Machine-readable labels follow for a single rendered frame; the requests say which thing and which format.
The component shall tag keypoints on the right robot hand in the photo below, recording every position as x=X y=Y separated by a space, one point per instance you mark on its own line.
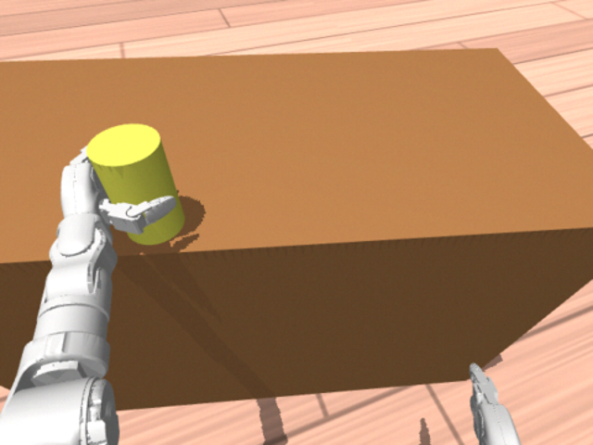
x=492 y=422

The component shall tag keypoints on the can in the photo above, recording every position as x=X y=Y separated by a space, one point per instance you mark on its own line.
x=131 y=165

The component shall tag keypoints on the left robot hand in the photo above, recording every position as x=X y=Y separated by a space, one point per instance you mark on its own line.
x=82 y=192

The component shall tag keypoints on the left robot arm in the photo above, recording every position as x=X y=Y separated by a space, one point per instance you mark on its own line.
x=58 y=396

